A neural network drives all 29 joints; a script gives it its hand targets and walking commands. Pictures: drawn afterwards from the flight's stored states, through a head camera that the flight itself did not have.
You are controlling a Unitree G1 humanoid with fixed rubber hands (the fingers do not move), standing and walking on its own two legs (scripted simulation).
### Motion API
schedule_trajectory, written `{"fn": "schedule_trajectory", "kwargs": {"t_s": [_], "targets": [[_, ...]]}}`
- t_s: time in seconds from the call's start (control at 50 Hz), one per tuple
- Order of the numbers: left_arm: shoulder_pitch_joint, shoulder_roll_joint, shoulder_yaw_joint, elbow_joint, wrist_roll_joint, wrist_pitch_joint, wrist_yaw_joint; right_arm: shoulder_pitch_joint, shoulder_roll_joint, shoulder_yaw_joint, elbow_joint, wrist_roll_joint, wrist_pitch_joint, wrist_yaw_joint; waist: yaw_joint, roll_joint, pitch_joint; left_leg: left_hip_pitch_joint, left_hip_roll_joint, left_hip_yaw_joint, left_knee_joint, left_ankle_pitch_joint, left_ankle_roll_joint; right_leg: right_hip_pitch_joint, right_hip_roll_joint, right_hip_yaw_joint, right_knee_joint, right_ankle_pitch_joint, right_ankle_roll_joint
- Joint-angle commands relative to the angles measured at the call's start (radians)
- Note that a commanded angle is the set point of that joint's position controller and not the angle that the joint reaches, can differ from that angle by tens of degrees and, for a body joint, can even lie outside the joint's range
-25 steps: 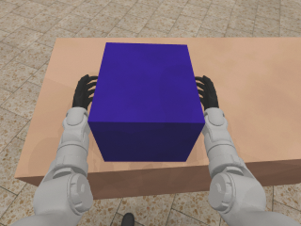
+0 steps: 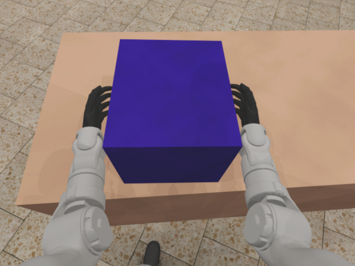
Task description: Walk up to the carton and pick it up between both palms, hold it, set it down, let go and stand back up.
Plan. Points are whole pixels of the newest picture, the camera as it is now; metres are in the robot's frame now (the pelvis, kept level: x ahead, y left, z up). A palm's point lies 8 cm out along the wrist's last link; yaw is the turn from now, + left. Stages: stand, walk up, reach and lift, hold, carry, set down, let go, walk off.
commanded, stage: set down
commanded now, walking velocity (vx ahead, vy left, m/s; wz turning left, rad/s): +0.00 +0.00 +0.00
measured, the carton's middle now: (171, 114) +0.47 +0.08 -0.03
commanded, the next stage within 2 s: none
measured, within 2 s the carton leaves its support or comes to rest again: rests again in 0.04 s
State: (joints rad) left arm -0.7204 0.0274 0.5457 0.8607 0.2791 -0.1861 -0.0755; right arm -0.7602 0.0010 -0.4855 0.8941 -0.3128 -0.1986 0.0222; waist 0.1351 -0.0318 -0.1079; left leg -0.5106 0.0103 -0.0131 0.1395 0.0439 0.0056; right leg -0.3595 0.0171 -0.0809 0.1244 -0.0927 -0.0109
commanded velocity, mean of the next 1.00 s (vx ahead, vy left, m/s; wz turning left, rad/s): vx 0.00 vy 0.00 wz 0.00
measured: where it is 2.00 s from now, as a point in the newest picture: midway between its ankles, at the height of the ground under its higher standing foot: outside the picture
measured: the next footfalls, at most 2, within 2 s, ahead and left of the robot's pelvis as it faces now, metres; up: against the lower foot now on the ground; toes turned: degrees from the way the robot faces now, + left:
none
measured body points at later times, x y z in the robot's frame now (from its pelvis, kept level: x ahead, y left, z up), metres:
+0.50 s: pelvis +0.00 +0.01 +0.00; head +0.12 +0.02 +0.43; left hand +0.40 +0.25 +0.02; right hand +0.46 -0.10 +0.03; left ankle +0.04 +0.11 -0.75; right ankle -0.05 -0.11 -0.75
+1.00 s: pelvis +0.00 +0.01 +0.00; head +0.12 +0.03 +0.43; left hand +0.40 +0.26 +0.00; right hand +0.47 -0.10 +0.02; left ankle +0.04 +0.11 -0.75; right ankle -0.05 -0.11 -0.75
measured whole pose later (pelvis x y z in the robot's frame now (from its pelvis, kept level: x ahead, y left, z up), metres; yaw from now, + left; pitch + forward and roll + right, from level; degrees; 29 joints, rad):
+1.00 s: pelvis +0.00 +0.01 +0.00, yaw -1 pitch +24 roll -1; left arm -0.74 0.05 0.56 0.95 0.25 -0.29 -0.06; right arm -0.80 -0.03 -0.43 0.95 -0.26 -0.23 0.02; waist 0.12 -0.05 -0.16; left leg -0.62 0.01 0.01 0.13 0.06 0.02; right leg -0.48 0.01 -0.06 0.14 -0.08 0.00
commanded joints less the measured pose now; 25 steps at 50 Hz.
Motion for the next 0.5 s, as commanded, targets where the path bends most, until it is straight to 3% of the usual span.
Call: {"fn": "schedule_trajectory", "kwargs": {"t_s": [0.0,0.1,0.16,0.2,0.22,0.28,0.3,0.34,0.36,0.44,0.48], "targets": [[-0.447,-0.313,-0.211,-0.006,0.03,-0.023,-0.061,-0.466,0.441,0.266,0.006,-0.063,-0.006,0.093,0.02,-0.004,-0.601,0.287,-0.02,0.034,0.077,0.249,0.013,0.229,-0.001,0.013,0.076,0.275,0.052],[-0.425,-0.331,-0.192,-0.013,0.05,-0.057,-0.063,-0.45,0.471,0.303,0.009,-0.04,-0.032,0.095,0.041,-0.001,-0.621,0.248,-0.025,0.026,0.078,0.304,0.02,0.269,-0.006,0.025,0.098,0.365,0.049],[-0.428,-0.341,-0.197,0.004,0.034,-0.073,-0.067,-0.458,0.469,0.305,0.002,-0.051,-0.045,0.08,0.023,-0.027,-0.647,0.226,-0.027,0.034,0.076,0.304,0.022,0.289,-0.006,0.026,0.111,0.408,0.06],[-0.439,-0.327,-0.186,0.023,0.037,-0.081,-0.075,-0.439,0.479,0.318,0.028,-0.047,-0.041,0.082,0.038,-0.041,-0.626,0.215,-0.023,0.03,0.067,0.265,0.027,0.299,-0.009,0.027,0.113,0.391,0.059],[-0.445,-0.327,-0.186,0.016,0.042,-0.084,-0.072,-0.446,0.471,0.307,0.033,-0.045,-0.043,0.084,0.036,-0.011,-0.633,0.225,-0.024,0.03,0.071,0.286,0.023,0.276,-0.009,0.03,0.111,0.387,0.055],[-0.409,-0.334,-0.203,0.008,0.045,-0.094,-0.062,-0.427,0.456,0.297,0.023,-0.038,-0.059,0.085,0.039,0.006,-0.648,0.305,-0.021,0.023,0.096,0.365,0.006,0.218,0.003,0.031,0.094,0.358,0.044],[-0.406,-0.335,-0.203,0.012,0.044,-0.092,-0.062,-0.424,0.457,0.291,0.031,-0.044,-0.056,0.087,0.029,-0.004,-0.63,0.339,-0.018,0.02,0.094,0.359,-0.001,0.173,0.005,0.017,0.076,0.325,0.041],[-0.406,-0.329,-0.201,0.022,0.044,-0.088,-0.061,-0.436,0.441,0.284,0.02,-0.047,-0.053,0.095,0.042,0.003,-0.609,0.347,-0.018,0.018,0.093,0.354,-0.013,0.153,0.007,0.011,0.062,0.295,0.037],[-0.407,-0.327,-0.206,0.018,0.038,-0.085,-0.059,-0.432,0.441,0.284,0.02,-0.051,-0.049,0.096,0.029,-0.021,-0.604,0.36,-0.014,0.019,0.093,0.344,-0.012,0.128,0.01,0.011,0.053,0.271,0.039],[-0.372,-0.314,-0.183,0.031,0.051,-0.089,-0.063,-0.396,0.439,0.273,0.039,-0.053,-0.046,0.096,0.038,-0.028,-0.585,0.302,-0.02,0.032,0.08,0.303,-0.001,0.177,0.006,0.013,0.056,0.272,0.048],[-0.35,-0.308,-0.177,0.026,0.06,-0.082,-0.061,-0.379,0.413,0.265,0.047,-0.049,-0.04,0.099,0.038,0.009,-0.578,0.323,-0.021,0.028,0.073,0.31,-0.005,0.154,0.005,0.016,0.052,0.251,0.038]]}}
